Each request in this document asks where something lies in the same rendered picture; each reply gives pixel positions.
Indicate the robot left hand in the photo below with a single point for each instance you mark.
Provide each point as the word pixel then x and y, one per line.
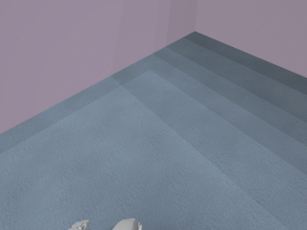
pixel 80 225

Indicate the left robot thigh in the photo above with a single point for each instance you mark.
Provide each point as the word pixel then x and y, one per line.
pixel 128 224

